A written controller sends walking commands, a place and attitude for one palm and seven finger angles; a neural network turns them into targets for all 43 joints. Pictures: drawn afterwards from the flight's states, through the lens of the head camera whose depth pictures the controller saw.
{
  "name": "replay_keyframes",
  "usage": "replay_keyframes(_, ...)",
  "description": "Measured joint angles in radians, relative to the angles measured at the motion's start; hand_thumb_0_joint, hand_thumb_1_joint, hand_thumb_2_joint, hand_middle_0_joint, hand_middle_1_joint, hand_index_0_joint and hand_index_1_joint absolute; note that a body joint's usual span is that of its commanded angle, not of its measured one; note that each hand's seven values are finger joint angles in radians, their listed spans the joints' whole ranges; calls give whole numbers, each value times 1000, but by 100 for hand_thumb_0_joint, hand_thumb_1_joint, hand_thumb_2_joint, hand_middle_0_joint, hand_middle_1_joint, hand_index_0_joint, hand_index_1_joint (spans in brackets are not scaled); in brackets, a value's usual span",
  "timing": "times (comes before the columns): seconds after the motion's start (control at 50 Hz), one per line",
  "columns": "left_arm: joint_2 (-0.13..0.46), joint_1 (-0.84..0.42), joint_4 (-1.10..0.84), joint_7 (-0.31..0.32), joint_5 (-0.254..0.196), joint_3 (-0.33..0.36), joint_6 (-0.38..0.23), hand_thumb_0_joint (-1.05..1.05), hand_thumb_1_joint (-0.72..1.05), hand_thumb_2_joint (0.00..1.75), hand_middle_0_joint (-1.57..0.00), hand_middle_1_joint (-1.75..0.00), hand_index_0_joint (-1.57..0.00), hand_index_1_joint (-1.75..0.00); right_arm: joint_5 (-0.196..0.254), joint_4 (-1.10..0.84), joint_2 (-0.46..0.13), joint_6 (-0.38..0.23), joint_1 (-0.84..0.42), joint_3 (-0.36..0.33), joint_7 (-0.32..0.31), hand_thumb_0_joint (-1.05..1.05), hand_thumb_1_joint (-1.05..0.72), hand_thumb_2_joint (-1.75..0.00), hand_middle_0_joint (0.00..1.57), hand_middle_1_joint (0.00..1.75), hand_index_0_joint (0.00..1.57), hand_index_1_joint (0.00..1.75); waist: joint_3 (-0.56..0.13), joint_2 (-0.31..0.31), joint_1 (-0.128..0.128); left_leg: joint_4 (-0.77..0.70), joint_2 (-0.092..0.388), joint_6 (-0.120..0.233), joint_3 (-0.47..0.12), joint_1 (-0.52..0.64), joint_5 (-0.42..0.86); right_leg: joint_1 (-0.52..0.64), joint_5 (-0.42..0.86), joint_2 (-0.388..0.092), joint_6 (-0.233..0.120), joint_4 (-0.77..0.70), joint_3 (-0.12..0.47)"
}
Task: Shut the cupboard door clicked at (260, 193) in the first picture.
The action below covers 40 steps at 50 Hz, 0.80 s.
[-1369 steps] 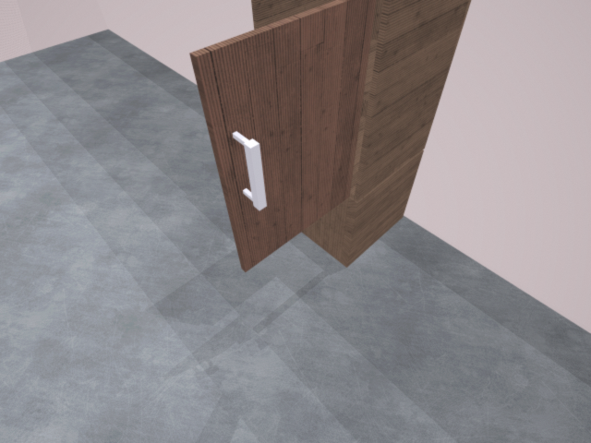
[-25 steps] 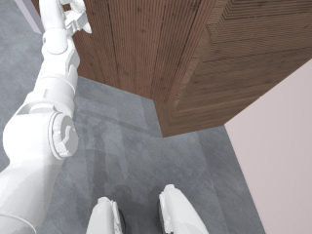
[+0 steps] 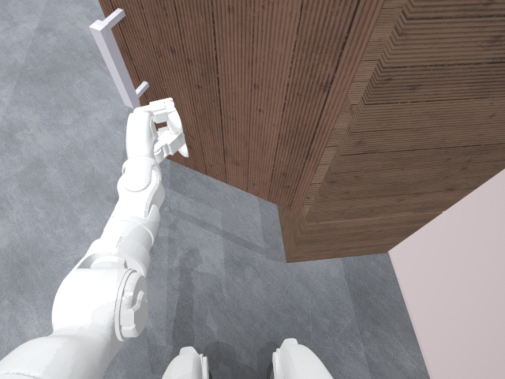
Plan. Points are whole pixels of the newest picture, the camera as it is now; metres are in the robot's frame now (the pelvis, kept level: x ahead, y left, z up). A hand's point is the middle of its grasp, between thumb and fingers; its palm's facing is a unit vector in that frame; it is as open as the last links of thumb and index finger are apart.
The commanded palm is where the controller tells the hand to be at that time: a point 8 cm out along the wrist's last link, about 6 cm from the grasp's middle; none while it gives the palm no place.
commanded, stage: pull the fist back off the door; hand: left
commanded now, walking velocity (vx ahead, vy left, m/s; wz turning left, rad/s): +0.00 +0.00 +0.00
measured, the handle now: (125, 62) +0.65 +0.18 +0.07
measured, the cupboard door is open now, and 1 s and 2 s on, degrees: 59 59 59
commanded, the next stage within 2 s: draw the hand back to the body in 0.14 s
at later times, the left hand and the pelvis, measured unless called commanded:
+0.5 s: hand (154, 146) +0.44 +0.11 +0.10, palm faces +0.02 -1.00 -0.09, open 3.1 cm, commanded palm +0.39 +0.15 +0.11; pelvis +0.00 +0.00 +0.02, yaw -1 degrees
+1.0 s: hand (37, 233) +0.29 +0.20 +0.16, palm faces +0.14 -0.97 -0.22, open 3.2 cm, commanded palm +0.26 +0.24 +0.18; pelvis +0.01 +0.02 +0.06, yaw +1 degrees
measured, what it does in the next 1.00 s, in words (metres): rises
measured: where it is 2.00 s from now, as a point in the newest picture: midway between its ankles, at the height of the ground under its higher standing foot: outside the picture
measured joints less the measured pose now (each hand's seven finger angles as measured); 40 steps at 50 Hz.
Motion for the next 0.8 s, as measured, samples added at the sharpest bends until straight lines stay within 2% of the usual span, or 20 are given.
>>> replay_keyframes(0.06, -37, 67, -97, 15, -9, -44, -56, 1, 91, 90, -130, -150, -130, -150, 2, 2, 1, -20, -35, -11, -8, 0, -91, -90, 20, 30, 20, 30, 4, -4, 16, 4, -4, -2, -4, 7, -1, 9, -4, -4, -1, 6, -4)
replay_keyframes(0.12, -61, 91, -149, 29, 10, -98, -101, 2, 91, 90, -130, -150, -130, -150, 4, 16, 4, -30, -71, -17, -11, 0, -91, -90, 20, 30, 20, 30, -3, -1, 30, 18, -8, -3, -7, 12, -8, 14, -14, -8, -1, 22, -6)
replay_keyframes(0.18, -68, 39, -82, 38, 40, -127, -81, 1, 90, 90, -130, -150, -130, -150, 9, 28, 12, -22, -107, -6, -15, 0, -91, -90, 20, 30, 20, 30, -6, 2, 31, 25, -13, -1, -10, 18, -9, 21, -19, -14, 1, 34, -9)
replay_keyframes(0.22, -63, -10, -14, 44, 48, -113, -36, 1, 90, 90, -130, -150, -130, -150, 13, 25, 20, -12, -127, 9, -21, 0, -91, -90, 20, 30, 20, 30, -2, 2, 20, 22, -15, 0, -9, 22, -4, 23, -17, -16, 1, 34, -8)
replay_keyframes(0.28, -50, -46, 37, 56, 25, -52, 10, 1, 90, 90, -130, -150, -130, -150, 13, 5, 36, -9, -133, 28, -30, 0, -91, -90, 20, 30, 20, 30, 5, 0, 3, 5, -15, -1, -1, 28, 8, 22, -5, -15, 0, 24, 0)
replay_keyframes(0.32, -46, -33, 15, 55, 7, -14, 4, 1, 90, 90, -130, -150, -130, -150, 10, -7, 44, -13, -118, 33, -31, 0, -91, -90, 20, 30, 20, 30, 5, -1, 1, -5, -12, 0, 8, 31, 14, 19, 2, -12, 0, 18, 8)
replay_keyframes(0.36, -40, 14, -49, 43, 3, 14, -30, 1, 90, 90, -130, -150, -130, -150, 8, -13, 49, -15, -95, 34, -30, 0, -91, -90, 20, 30, 20, 30, 2, -2, 8, -15, -9, 0, 20, 41, 16, 21, 6, -8, 0, 13, 20)
replay_keyframes(0.4, -28, 87, -131, 26, 8, 13, -62, 1, 90, 90, -130, -150, -130, -150, 10, -15, 50, -10, -68, 31, -28, 0, -91, -90, 20, 30, 20, 30, -3, 1, 19, -28, -6, 0, 30, 62, 16, 35, 8, -5, 0, 4, 31)
replay_keyframes(0.44, -12, 167, -209, -1, 13, -5, -66, 1, 90, 90, -130, -150, -129, -150, 18, -13, 47, 1, -41, 25, -26, 0, -91, -90, 20, 30, 20, 30, -5, 9, 35, -47, -4, 0, 36, 96, 17, 66, 11, -2, 1, -14, 36)
replay_keyframes(0.48, 0, 248, -277, -33, -5, -28, -32, 1, 90, 90, -130, -150, -129, -150, 34, -10, 41, 15, -20, 22, -28, 0, -91, -90, 20, 30, 20, 30, -4, 18, 51, -76, -4, 0, 38, 142, 22, 113, 18, -1, 3, -44, 37)
replay_keyframes(0.56, -5, 388, -396, -88, -94, -59, 78, 1, 90, 90, -130, -150, -130, -150, 66, -3, 27, 28, -6, 25, -52, 0, -91, -90, 20, 30, 20, 30, 9, 23, 76, -154, -8, 2, 33, 253, 47, 232, 44, -1, 7, -132, 29)
replay_keyframes(0.6, -13, 439, -451, -101, -123, -73, 107, 1, 90, 90, -130, -150, -130, -150, 76, -2, 21, 18, -16, 28, -68, 1, -91, -90, 20, 30, 20, 30, 19, 18, 84, -185, -10, 5, 25, 298, 60, 284, 58, -1, 8, -171, 21)
replay_keyframes(0.72, -10, 564, -652, -125, -116, -121, 93, 1, 90, 90, -130, -150, -129, -150, 82, -24, 6, -30, -94, 23, -90, 1, -91, -90, 20, 30, 20, 30, 34, -3, 103, -227, -16, 8, 17, 378, 76, 375, 79, -5, 11, -227, 12)
replay_keyframes(0.78, 1, 626, -728, -153, -121, -132, 126, 1, 90, 90, -128, -147, -127, -148, 91, -45, -1, -37, -141, 26, -91, 1, -91, -90, 20, 30, 20, 30, 34, 2, 115, -246, -22, 13, 22, 417, 80, 413, 84, -10, 16, -245, 16)
replay_keyframes(0.8, 9, 650, -756, -145, -107, -142, 147, 1, 90, 90, -127, -146, -126, -146, 92, -52, 1, -32, -157, 27, -97, 1, -91, -90, 20, 30, 20, 30, 39, 2, 120, -260, -26, 14, 25, 438, 84, 432, 86, -13, 18, -255, 19)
